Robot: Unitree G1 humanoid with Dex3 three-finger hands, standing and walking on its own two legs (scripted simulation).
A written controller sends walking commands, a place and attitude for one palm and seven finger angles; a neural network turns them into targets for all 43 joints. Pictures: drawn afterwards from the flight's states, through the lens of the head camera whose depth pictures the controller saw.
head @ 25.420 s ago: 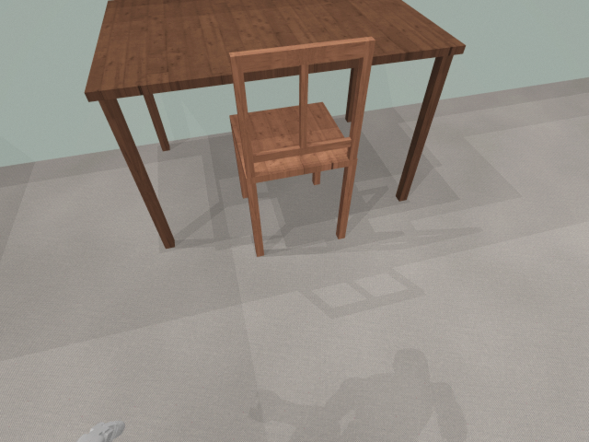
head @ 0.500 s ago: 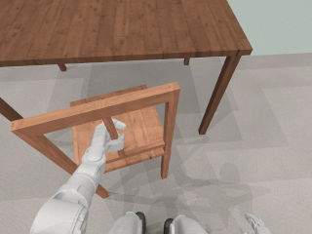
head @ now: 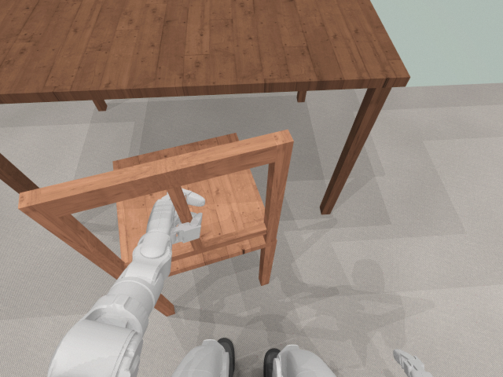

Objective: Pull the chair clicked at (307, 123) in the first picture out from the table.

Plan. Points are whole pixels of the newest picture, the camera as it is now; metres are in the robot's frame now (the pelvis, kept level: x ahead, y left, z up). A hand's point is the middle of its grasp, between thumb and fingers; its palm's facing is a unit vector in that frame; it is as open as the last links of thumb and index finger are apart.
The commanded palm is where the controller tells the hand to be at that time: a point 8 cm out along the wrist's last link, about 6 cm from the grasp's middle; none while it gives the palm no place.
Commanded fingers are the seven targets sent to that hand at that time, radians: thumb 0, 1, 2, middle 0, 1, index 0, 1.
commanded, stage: step backward, pulling the chair out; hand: left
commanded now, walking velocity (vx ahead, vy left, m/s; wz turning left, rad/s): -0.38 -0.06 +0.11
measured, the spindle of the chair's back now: (187, 220) +0.39 +0.13 -0.08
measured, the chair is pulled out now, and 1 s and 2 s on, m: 0.19 0.20 0.20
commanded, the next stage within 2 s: stop walking, hand still on the chair in 0.08 s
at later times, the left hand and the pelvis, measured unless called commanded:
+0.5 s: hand (193, 228) +0.36 +0.11 -0.05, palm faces -0.01 -0.99 -0.16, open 5.4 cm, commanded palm +0.35 +0.16 -0.03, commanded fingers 0.00 0.90 0.90 -0.50 -1.45 -0.50 -1.45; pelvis +0.04 -0.01 +0.02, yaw +0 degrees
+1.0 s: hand (193, 226) +0.37 +0.11 -0.05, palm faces +0.02 -0.99 -0.14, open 5.5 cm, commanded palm +0.35 +0.16 -0.03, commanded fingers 0.00 0.90 0.90 -0.50 -1.45 -0.50 -1.45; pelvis +0.11 -0.01 +0.03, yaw +0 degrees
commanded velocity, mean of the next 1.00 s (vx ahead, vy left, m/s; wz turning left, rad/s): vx -0.06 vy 0.00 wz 0.02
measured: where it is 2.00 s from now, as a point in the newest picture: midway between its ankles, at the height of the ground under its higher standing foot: outside the picture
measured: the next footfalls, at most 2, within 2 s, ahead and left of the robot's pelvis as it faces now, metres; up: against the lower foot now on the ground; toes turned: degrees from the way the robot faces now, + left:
none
